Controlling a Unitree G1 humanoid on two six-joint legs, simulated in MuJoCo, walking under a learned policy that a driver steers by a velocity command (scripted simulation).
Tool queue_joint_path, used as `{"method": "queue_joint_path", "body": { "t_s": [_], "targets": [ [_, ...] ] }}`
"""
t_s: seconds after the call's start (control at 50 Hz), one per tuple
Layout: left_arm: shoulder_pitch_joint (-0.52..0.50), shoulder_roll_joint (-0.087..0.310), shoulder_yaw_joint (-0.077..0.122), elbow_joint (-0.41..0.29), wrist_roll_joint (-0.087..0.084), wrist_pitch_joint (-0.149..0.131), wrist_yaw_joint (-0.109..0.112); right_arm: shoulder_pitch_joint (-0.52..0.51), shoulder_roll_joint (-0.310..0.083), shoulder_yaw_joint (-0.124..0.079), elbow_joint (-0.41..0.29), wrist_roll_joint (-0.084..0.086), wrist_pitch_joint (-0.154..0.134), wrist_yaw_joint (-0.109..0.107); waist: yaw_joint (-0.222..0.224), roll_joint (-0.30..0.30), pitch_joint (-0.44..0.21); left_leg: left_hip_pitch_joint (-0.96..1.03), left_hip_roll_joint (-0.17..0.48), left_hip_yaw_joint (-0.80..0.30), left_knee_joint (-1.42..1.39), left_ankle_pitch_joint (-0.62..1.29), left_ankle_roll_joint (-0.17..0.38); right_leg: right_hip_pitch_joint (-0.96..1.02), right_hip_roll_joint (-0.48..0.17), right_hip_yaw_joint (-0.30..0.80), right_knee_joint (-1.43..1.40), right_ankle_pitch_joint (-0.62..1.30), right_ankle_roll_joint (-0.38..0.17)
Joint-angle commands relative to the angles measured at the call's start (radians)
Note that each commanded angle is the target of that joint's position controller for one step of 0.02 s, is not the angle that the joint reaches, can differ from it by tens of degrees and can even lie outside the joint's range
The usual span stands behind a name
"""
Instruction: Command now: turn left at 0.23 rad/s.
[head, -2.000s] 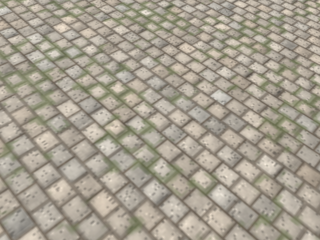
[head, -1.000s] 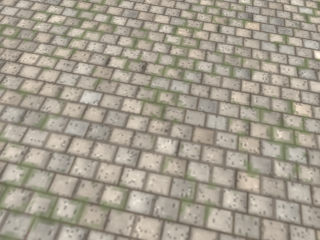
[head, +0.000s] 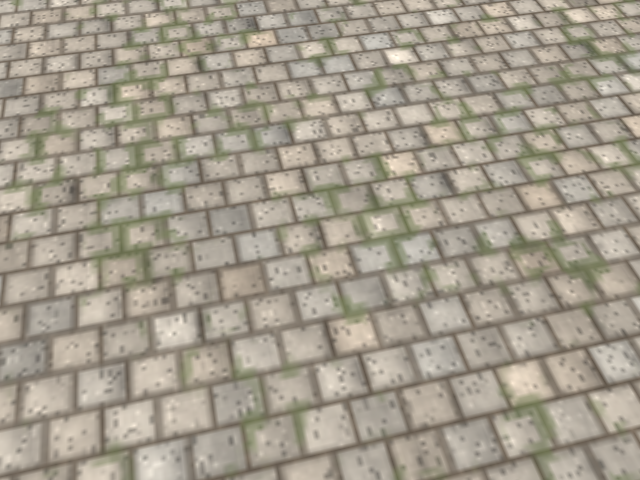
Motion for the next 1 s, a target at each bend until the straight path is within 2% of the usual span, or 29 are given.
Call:
{"method": "queue_joint_path", "body": {
  "t_s": [0.02, 0.06, 0.1, 0.12, 0.16, 0.2, 0.26, 0.3, 0.32, 0.34, 0.36, 0.38, 0.4, 0.42, 0.44, 0.48, 0.56, 0.64, 0.72, 0.76, 0.78, 0.8, 0.82, 0.84, 0.86, 0.88, 0.9, 0.94, 1.0],
  "targets": [
    [0.068, 0.238, 0.070, -0.038, 0.018, -0.011, 0.015, -0.024, -0.153, -0.042, -0.091, -0.001, -0.033, -0.001, -0.001, -0.096, -0.148, -0.087, 0.056, -0.085, -0.004, 0.132, 0.044, 0.161, -0.137, 0.073, -0.033, 0.289, -0.114],
    [0.040, 0.175, 0.059, -0.053, 0.024, -0.010, 0.010, -0.047, -0.160, -0.044, -0.091, -0.001, -0.030, 0.000, 0.032, -0.167, -0.111, -0.157, -0.004, 0.018, 0.150, -0.081, -0.016, 0.119, -0.242, 0.165, -0.093, 0.284, -0.219],
    [0.018, 0.159, 0.054, -0.063, 0.021, -0.021, 0.017, -0.047, -0.172, -0.058, -0.100, 0.001, -0.011, -0.002, 0.047, -0.208, -0.078, -0.243, 0.013, 0.041, 0.374, -0.308, -0.031, 0.108, -0.329, 0.220, -0.103, 0.424, -0.284],
    [0.020, 0.156, 0.050, -0.061, 0.020, -0.030, 0.020, -0.040, -0.173, -0.064, -0.103, 0.002, 0.000, -0.001, 0.045, -0.183, -0.069, -0.283, 0.034, 0.027, 0.481, -0.369, -0.041, 0.109, -0.361, 0.217, -0.096, 0.523, -0.308],
    [0.035, 0.175, 0.058, -0.043, 0.002, -0.041, 0.018, -0.045, -0.143, -0.055, -0.113, 0.006, 0.016, 0.007, 0.050, -0.129, -0.065, -0.329, 0.073, 0.044, 0.483, -0.301, -0.047, 0.128, -0.340, 0.167, -0.144, 0.280, -0.288],
    [0.035, 0.182, 0.061, -0.034, -0.009, -0.046, 0.013, -0.085, -0.122, -0.042, -0.133, 0.009, 0.018, 0.022, 0.074, -0.140, -0.031, -0.307, 0.088, 0.078, 0.403, -0.225, -0.038, 0.097, -0.299, 0.124, -0.209, -0.037, -0.264],
    [0.018, 0.204, 0.065, -0.034, -0.014, -0.057, -0.005, -0.067, -0.135, -0.040, -0.145, 0.012, 0.008, 0.040, 0.063, -0.148, -0.028, -0.145, 0.065, 0.137, 0.225, -0.189, 0.001, 0.019, -0.272, 0.046, -0.226, -0.132, -0.236],
    [0.000, 0.207, 0.065, -0.026, -0.028, -0.064, -0.020, 0.040, -0.141, -0.047, -0.107, 0.010, 0.000, 0.040, 0.002, -0.114, -0.048, 0.041, 0.018, 0.198, 0.069, -0.071, 0.027, -0.065, -0.256, -0.021, -0.145, -0.154, -0.209],
    [0.011, 0.178, 0.056, -0.022, -0.023, -0.069, -0.024, 0.129, -0.159, -0.059, -0.069, 0.010, -0.001, 0.034, -0.030, -0.072, -0.072, 0.174, -0.019, 0.213, 0.037, -0.062, 0.041, -0.138, -0.226, -0.066, -0.044, -0.156, -0.185],
    [0.010, 0.124, 0.038, -0.025, -0.005, -0.078, -0.030, 0.240, -0.205, -0.082, -0.044, 0.018, -0.004, 0.025, -0.079, 0.051, -0.101, 0.332, 0.028, 0.095, -0.019, -0.077, 0.080, -0.255, -0.168, -0.156, 0.209, -0.127, -0.130],
    [-0.066, 0.052, 0.014, -0.120, 0.023, -0.095, -0.031, 0.305, -0.371, -0.113, -0.071, 0.005, -0.022, 0.017, -0.085, 0.371, -0.115, 0.444, 0.326, -0.526, -0.210, -0.252, 0.268, -0.600, 0.004, -0.194, 0.620, -0.351, -0.030],
    [-0.116, 0.112, 0.025, -0.136, -0.013, -0.120, -0.032, 0.290, -0.313, -0.091, -0.091, -0.009, -0.051, 0.028, -0.108, 0.229, -0.116, 0.409, 0.411, -0.729, -0.333, -0.414, 0.375, -0.710, 0.001, -0.007, 0.752, -0.362, -0.041],
    [-0.114, 0.152, 0.035, -0.133, -0.041, -0.136, -0.041, 0.237, -0.252, -0.071, -0.095, -0.013, -0.069, 0.028, -0.070, 0.180, -0.019, 0.356, 0.401, -0.656, -0.346, -0.423, 0.354, -0.749, -0.046, 0.011, 0.758, -0.266, -0.067],
    [-0.086, 0.166, 0.040, -0.109, -0.030, -0.145, -0.044, 0.199, -0.212, -0.060, -0.102, -0.009, -0.078, 0.027, -0.042, 0.125, 0.026, 0.313, 0.351, -0.550, -0.330, -0.351, 0.313, -0.723, -0.077, 0.004, 0.720, -0.168, -0.079],
    [-0.077, 0.166, 0.042, -0.094, -0.003, -0.153, -0.042, 0.165, -0.204, -0.054, -0.108, -0.007, -0.076, 0.020, -0.024, 0.089, 0.035, 0.283, 0.309, -0.460, -0.317, -0.224, 0.278, -0.692, -0.095, 0.000, 0.656, -0.091, -0.077],
    [-0.065, 0.155, 0.045, -0.081, 0.016, -0.156, -0.048, 0.149, -0.203, -0.049, -0.119, -0.017, -0.071, 0.005, -0.005, 0.110, 0.013, 0.236, 0.238, -0.327, -0.327, -0.020, 0.243, -0.592, -0.086, -0.021, 0.562, 0.032, -0.053],
    [-0.136, 0.097, 0.024, -0.084, 0.014, -0.148, -0.050, 0.195, -0.216, -0.053, -0.096, -0.007, -0.066, -0.021, -0.021, 0.085, 0.004, 0.201, 0.182, -0.203, -0.315, 0.195, 0.220, -0.534, -0.037, -0.048, 0.331, 0.206, 0.001],
    [-0.264, 0.067, 0.009, -0.116, 0.010, -0.151, -0.063, 0.237, -0.233, -0.064, -0.059, 0.001, -0.045, -0.038, -0.055, 0.118, 0.023, 0.120, 0.144, -0.165, -0.247, 0.395, 0.173, -0.404, 0.027, -0.076, 0.119, 0.312, 0.009],
    [-0.246, 0.108, 0.026, -0.112, 0.002, -0.153, -0.072, 0.234, -0.240, -0.077, -0.050, 0.010, -0.018, -0.051, -0.026, 0.138, -0.025, 0.168, 0.166, -0.247, -0.140, 0.474, 0.128, -0.289, 0.050, -0.035, 0.033, 0.309, -0.031],
    [-0.129, 0.149, 0.045, -0.075, 0.010, -0.158, -0.063, 0.185, -0.227, -0.076, -0.070, 0.001, -0.018, -0.053, 0.025, 0.162, -0.096, 0.221, 0.152, -0.250, -0.014, 0.645, 0.100, -0.174, 0.052, -0.048, 0.008, 0.288, -0.068],
    [-0.039, 0.168, 0.052, -0.056, 0.022, -0.165, -0.056, 0.161, -0.206, -0.068, -0.081, 0.003, -0.021, -0.048, 0.080, 0.147, -0.169, 0.213, 0.105, -0.219, 0.122, 0.686, 0.066, -0.026, 0.023, -0.061, -0.061, 0.418, -0.100],
    [0.071, 0.212, 0.054, -0.053, 0.047, -0.168, -0.047, 0.161, -0.141, -0.045, -0.113, -0.018, -0.024, -0.042, 0.112, 0.046, -0.330, 0.068, 0.041, -0.208, 0.369, 0.417, 0.031, 0.270, -0.153, 0.096, 0.013, 0.665, -0.175],
    [0.084, 0.236, 0.050, -0.038, 0.058, -0.154, -0.048, 0.377, -0.041, -0.018, -0.093, -0.023, -0.023, -0.036, 0.000, -0.249, -0.473, -0.230, -0.139, -0.160, 0.725, -0.514, -0.036, 0.573, -0.455, 0.477, 0.067, 1.036, -0.390],
    [0.077, 0.190, 0.048, -0.039, 0.025, -0.139, -0.055, 0.445, -0.183, -0.041, -0.053, -0.004, -0.016, -0.031, 0.007, -0.186, -0.518, -0.261, -0.077, -0.180, 0.857, -0.455, -0.057, 0.502, -0.463, 0.582, -0.002, 0.748, -0.421],
    [0.008, 0.120, 0.026, -0.055, 0.010, -0.130, -0.053, 0.315, -0.232, -0.057, -0.055, 0.007, -0.003, -0.034, 0.034, -0.108, -0.358, -0.295, -0.033, -0.144, 0.864, -0.381, -0.074, 0.366, -0.377, 0.426, -0.042, 0.593, -0.374],
    [-0.039, 0.066, 0.003, -0.043, 0.011, -0.122, -0.058, 0.241, -0.223, -0.053, -0.061, -0.001, 0.008, -0.041, 0.030, -0.041, -0.265, -0.281, 0.003, -0.110, 0.794, -0.323, -0.081, 0.233, -0.302, 0.311, -0.071, 0.486, -0.324],
    [-0.078, 0.043, -0.010, -0.036, 0.011, -0.115, -0.062, 0.195, -0.208, -0.050, -0.072, -0.016, 0.018, -0.045, 0.016, -0.037, -0.191, -0.247, 0.030, -0.087, 0.720, -0.285, -0.088, 0.109, -0.252, 0.260, -0.105, 0.426, -0.301],
    [-0.120, 0.082, -0.001, -0.011, 0.016, -0.104, -0.063, 0.187, -0.145, -0.034, -0.084, -0.028, 0.027, -0.040, -0.025, -0.102, -0.110, -0.113, 0.051, -0.022, 0.487, -0.252, -0.090, -0.079, -0.174, 0.174, -0.160, 0.405, -0.271],
    [-0.099, 0.157, 0.026, 0.003, 0.010, -0.090, -0.055, 0.158, -0.109, -0.018, -0.094, -0.033, 0.014, -0.049, -0.011, -0.130, -0.150, -0.017, 0.027, 0.020, 0.258, -0.234, -0.090, -0.070, -0.174, 0.183, -0.144, 0.504, -0.299]
  ]
}}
